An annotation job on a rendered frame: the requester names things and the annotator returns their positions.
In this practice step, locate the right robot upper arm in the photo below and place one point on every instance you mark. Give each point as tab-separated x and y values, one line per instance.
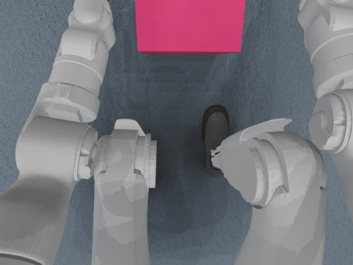
331	129

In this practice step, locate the carton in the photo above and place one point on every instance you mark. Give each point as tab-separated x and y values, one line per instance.
208	27

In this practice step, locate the robot shin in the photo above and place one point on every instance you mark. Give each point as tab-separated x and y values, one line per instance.
230	148
103	142

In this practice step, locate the robot left shin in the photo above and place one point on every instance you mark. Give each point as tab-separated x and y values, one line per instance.
103	142

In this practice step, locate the left robot upper arm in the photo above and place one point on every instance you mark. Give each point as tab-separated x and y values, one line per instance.
53	155

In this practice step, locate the left robot forearm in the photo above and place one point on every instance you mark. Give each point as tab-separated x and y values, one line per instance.
79	67

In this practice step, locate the robot right shin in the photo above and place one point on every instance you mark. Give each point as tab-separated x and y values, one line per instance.
230	148

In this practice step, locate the right robot forearm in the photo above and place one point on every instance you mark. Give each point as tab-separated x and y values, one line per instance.
328	37

